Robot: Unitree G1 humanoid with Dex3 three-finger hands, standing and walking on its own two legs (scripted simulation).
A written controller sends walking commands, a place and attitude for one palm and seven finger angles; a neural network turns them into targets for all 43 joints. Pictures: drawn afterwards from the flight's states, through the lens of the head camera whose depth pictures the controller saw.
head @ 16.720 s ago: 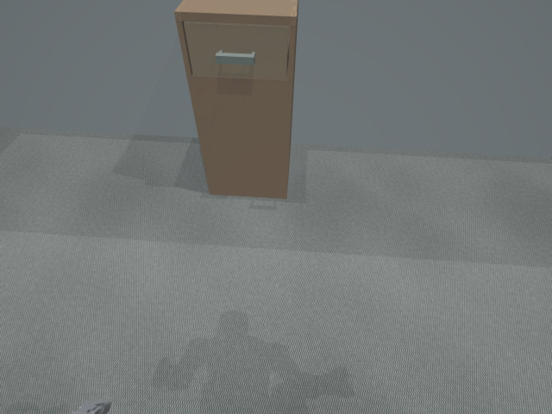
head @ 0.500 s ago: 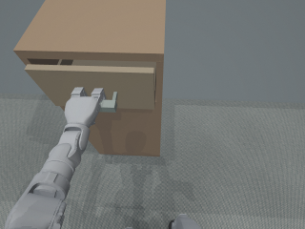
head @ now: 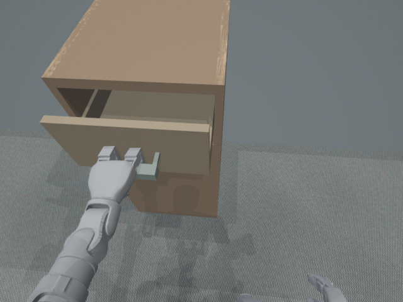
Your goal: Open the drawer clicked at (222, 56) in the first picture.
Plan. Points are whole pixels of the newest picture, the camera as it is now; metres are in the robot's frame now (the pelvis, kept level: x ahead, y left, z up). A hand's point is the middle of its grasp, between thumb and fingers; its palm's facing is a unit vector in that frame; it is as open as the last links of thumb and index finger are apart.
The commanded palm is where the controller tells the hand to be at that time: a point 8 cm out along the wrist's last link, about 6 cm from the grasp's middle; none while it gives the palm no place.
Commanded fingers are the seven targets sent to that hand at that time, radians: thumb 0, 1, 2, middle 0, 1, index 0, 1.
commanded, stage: pull the drawer open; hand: left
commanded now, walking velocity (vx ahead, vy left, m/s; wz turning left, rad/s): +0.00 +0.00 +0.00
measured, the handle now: (130, 162) +0.41 +0.18 +0.00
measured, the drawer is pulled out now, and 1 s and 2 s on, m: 0.10 0.22 0.30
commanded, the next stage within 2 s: open the thumb to release the handle in 1.90 s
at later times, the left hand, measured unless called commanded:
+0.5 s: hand (115, 216) +0.29 +0.19 -0.02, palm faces -0.03 -0.07 -1.00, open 5.8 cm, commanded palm +0.25 +0.21 +0.03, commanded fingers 0.00 0.90 0.90 -0.40 -1.35 -0.40 -1.35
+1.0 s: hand (107, 245) +0.23 +0.20 -0.02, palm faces -0.03 -0.08 -1.00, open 5.9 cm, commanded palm +0.19 +0.22 +0.03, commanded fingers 0.00 0.90 0.90 -0.40 -1.35 -0.40 -1.35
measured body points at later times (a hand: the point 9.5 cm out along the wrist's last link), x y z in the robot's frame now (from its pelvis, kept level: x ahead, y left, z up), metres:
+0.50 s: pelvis -0.01 -0.01 +0.00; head +0.05 -0.03 +0.44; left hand +0.28 +0.19 +0.03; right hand +0.15 -0.25 -0.13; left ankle -0.07 +0.09 -0.71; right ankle +0.01 -0.10 -0.71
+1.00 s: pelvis -0.01 -0.01 -0.01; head +0.05 -0.04 +0.44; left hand +0.23 +0.20 +0.03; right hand +0.17 -0.25 -0.12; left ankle -0.07 +0.09 -0.71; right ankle +0.01 -0.10 -0.71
